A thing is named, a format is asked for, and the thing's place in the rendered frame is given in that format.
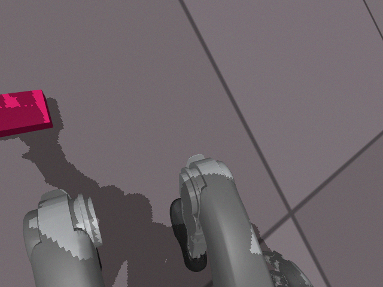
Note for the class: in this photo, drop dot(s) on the carton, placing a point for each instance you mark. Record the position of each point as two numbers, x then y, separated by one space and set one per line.
23 112

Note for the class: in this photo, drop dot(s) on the right robot foot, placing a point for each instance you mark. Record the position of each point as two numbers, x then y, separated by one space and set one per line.
180 231

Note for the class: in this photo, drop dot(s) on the right robot hand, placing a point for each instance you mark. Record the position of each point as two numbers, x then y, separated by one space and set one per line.
289 274

